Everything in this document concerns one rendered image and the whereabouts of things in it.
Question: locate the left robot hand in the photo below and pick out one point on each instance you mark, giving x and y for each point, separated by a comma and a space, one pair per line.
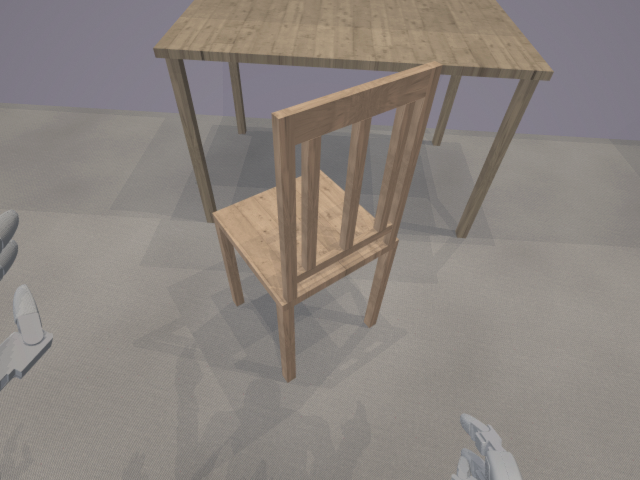
22, 349

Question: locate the chair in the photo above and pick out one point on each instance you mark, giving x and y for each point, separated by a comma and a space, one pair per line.
307, 233

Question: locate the table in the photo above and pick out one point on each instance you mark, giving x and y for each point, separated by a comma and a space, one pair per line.
468, 37

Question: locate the right robot hand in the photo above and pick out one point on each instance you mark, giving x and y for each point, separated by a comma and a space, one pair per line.
498, 465

